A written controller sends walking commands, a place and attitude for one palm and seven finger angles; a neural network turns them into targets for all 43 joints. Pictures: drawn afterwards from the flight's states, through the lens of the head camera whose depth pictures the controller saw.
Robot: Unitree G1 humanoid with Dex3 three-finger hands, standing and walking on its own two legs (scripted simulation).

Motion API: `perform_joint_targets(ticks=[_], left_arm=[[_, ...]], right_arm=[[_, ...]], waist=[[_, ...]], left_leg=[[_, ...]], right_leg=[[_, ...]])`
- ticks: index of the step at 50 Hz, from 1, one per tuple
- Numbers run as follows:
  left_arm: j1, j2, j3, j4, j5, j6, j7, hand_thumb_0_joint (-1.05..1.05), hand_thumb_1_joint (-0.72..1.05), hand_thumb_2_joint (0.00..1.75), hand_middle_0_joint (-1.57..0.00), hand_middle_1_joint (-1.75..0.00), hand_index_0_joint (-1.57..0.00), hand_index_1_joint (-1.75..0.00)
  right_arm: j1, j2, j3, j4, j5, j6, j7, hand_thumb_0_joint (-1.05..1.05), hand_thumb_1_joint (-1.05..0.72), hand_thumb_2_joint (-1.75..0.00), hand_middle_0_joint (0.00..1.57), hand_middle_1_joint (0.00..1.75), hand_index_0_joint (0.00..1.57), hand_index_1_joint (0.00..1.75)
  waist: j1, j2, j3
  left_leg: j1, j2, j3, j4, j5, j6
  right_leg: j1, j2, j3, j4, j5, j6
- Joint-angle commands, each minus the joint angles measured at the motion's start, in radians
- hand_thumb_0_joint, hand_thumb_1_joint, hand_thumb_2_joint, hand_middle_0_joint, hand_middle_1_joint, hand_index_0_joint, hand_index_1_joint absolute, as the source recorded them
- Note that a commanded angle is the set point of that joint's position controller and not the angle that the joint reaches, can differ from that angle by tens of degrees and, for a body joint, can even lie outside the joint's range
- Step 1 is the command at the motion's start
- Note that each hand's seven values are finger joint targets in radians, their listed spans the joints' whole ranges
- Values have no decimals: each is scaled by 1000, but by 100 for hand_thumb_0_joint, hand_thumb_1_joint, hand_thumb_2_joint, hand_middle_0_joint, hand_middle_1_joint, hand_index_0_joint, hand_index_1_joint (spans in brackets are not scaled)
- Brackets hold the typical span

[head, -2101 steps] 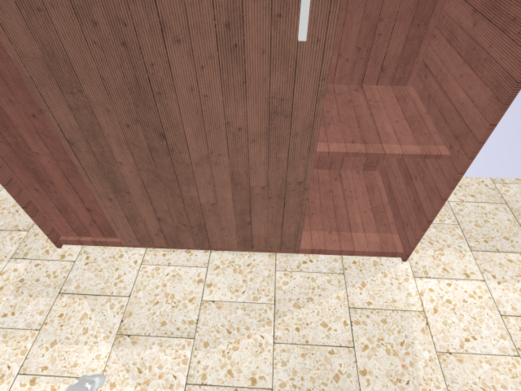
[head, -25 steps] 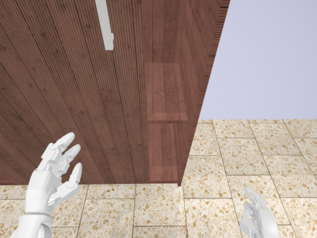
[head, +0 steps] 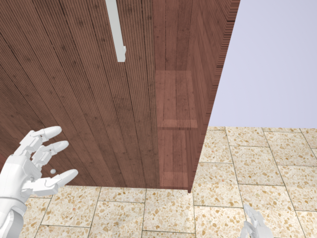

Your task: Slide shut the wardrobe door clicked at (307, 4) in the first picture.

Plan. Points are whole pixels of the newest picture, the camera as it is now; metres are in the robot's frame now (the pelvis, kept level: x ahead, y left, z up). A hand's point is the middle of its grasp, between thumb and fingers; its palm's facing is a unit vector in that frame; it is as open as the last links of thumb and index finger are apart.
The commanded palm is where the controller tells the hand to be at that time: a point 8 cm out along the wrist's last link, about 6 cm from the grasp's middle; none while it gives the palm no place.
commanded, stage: raise the hand with hooked fingers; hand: left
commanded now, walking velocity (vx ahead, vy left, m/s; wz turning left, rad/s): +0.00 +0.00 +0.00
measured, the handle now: (117, 28) +0.50 +0.13 +0.29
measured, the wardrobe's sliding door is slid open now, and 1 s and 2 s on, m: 0.17 0.17 0.17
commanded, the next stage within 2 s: move the hooked fingers beside the handle in 1.28 s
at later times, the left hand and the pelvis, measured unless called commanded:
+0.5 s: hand (4, 130) +0.24 +0.28 +0.23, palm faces +0.11 -0.99 -0.10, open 13.7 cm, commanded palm +0.21 +0.33 +0.24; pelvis +0.00 +0.02 +0.02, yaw +1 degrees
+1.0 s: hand out of the picture +0.25 +0.29 +0.29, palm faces +0.09 -0.99 -0.12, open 14.0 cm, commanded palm +0.21 +0.34 +0.30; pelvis -0.02 +0.01 +0.03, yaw +1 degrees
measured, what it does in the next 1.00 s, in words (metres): stands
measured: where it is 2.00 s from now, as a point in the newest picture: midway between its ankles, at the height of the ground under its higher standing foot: outside the picture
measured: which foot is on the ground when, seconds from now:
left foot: down 0.00-1.00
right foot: down 0.00-1.00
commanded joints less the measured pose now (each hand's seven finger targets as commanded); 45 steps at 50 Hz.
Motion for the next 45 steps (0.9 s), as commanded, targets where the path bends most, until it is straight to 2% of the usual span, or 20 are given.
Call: perform_joint_targets(ticks=[1,7,9,10,12,13,14,15,16,19,20,23,24,25,28,29,31,39,42,45], left_arm=[[-120,169,99,-231,-23,-47,1,0,-8,48,-27,-93,-27,-93],[-241,223,126,-275,-5,26,9,0,-22,42,-28,-102,-28,-102],[-292,250,140,-309,3,54,20,0,-27,40,-28,-105,-28,-105],[-317,239,127,-327,6,71,24,0,-29,39,-29,-107,-29,-107],[-342,255,146,-304,2,112,25,0,-34,37,-29,-110,-29,-110],[-375,267,151,-309,2,135,22,0,-36,36,-29,-111,-29,-111],[-383,282,166,-277,4,161,23,0,-38,35,-29,-112,-29,-112],[-423,266,145,-287,1,184,18,0,-41,34,-29,-114,-29,-114],[-459,279,150,-296,4,205,15,0,-43,33,-29,-115,-29,-115],[-509,309,170,-270,6,272,3,0,-50,30,-30,-120,-30,-120],[-550,306,150,-291,7,290,-4,0,-50,30,-30,-120,-30,-120],[-628,337,169,-252,5,347,-16,0,-50,30,-30,-120,-30,-120],[-636,365,194,-234,8,364,-14,0,-50,30,-30,-120,-30,-120],[-676,367,182,-250,10,379,-21,0,-50,30,-30,-120,-30,-120],[-733,403,203,-214,9,420,-34,0,-50,30,-30,-120,-30,-120],[-747,415,210,-197,9,432,-36,0,-50,30,-30,-120,-30,-120],[-802,428,202,-178,11,455,-45,0,-50,30,-30,-120,-30,-120],[-963,534,237,-105,25,527,-73,0,-50,30,-30,-120,-30,-120],[-895,483,199,-32,19,554,-99,0,-50,30,-30,-120,-30,-120],[-878,496,212,-71,14,558,-106,0,-50,30,-30,-120,-30,-120]], right_arm=[[-132,-151,-53,-166,5,-82,-8,0,-90,-90,20,30,20,30],[-151,-155,-45,-157,8,-75,-19,0,-90,-90,20,30,20,30],[-161,-155,-42,-156,9,-67,-21,0,-90,-90,20,30,20,30],[-168,-148,-36,-159,11,-64,-21,0,-90,-90,20,30,20,30],[-177,-151,-31,-159,13,-53,-22,0,-90,-90,20,30,20,30],[-187,-152,-29,-161,14,-46,-23,0,-90,-90,20,30,20,30],[-184,-154,-27,-154,15,-37,-24,0,-90,-90,20,30,20,30],[-199,-149,-22,-160,19,-31,-24,0,-90,-90,20,30,20,30],[-208,-149,-19,-164,20,-24,-24,0,-90,-90,20,30,20,30],[-221,-153,-10,-166,22,0,-23,0,-90,-90,20,30,20,30],[-235,-146,-5,-172,25,7,-23,0,-90,-90,20,30,20,30],[-254,-149,2,-176,28,30,-24,0,-90,-90,20,30,20,30],[-255,-152,3,-171,27,37,-23,0,-90,-90,20,30,20,30],[-266,-148,7,-176,30,43,-22,0,-90,-90,20,30,20,30],[-283,-149,12,-180,31,61,-21,0,-90,-90,20,30,20,30],[-285,-150,15,-176,33,67,-19,0,-90,-90,20,30,20,30],[-297,-150,18,-179,38,72,-19,0,-90,-90,20,30,20,30],[-328,-165,23,-184,46,86,-15,0,-90,-90,20,30,20,30],[-323,-167,21,-189,53,92,-7,0,-90,-90,20,30,20,30],[-327,-172,15,-205,56,95,2,0,-90,-90,20,30,20,30]], waist=[[32,-52,-110],[44,1,-103],[50,49,-116],[47,60,-113],[52,31,-102],[54,57,-110],[56,34,-102],[51,55,-85],[51,65,-95],[57,49,-111],[53,66,-102],[52,35,-100],[58,39,-108],[56,50,-116],[58,35,-118],[62,48,-108],[54,37,-96],[65,49,-120],[60,-1,-98],[67,5,-120]], left_leg=[[159,-42,6,-120,197,44],[240,-43,7,-193,237,44],[272,-44,9,-209,251,43],[284,-43,6,-226,255,41],[294,-42,1,-248,257,39],[310,-43,3,-256,262,39],[310,-40,1,-262,261,39],[313,-41,1,-276,252,39],[330,-39,-5,-286,255,37],[353,-38,-5,-301,279,38],[359,-39,-6,-313,268,37],[371,-40,-16,-331,255,39],[369,-40,-11,-330,261,39],[378,-41,-14,-341,259,39],[387,-44,-17,-347,260,42],[378,-46,-14,-347,251,40],[376,-47,-19,-362,210,42],[377,-57,-23,-365,177,47],[363,-58,-22,-361,176,49],[361,-59,-18,-352,187,49]], right_leg=[[40,-2,24,-176,322,44],[90,16,-14,-219,319,26],[115,19,-16,-237,317,20],[121,18,-23,-247,318,18],[137,22,-29,-266,321,17],[145,23,-27,-275,322,16],[156,25,-29,-286,314,15],[154,23,-27,-299,309,16],[162,25,-29,-304,308,12],[188,29,-30,-325,326,9],[184,27,-29,-334,317,9],[185,30,-29,-355,303,8],[198,30,-28,-361,306,6],[199,28,-27,-366,300,5],[201,28,-27,-377,299,4],[205,28,-24,-387,286,2],[188,24,-23,-398,247,5],[192,15,-12,-416,197,1],[182,14,-10,-414,204,7],[188,9,-4,-405,214,8]])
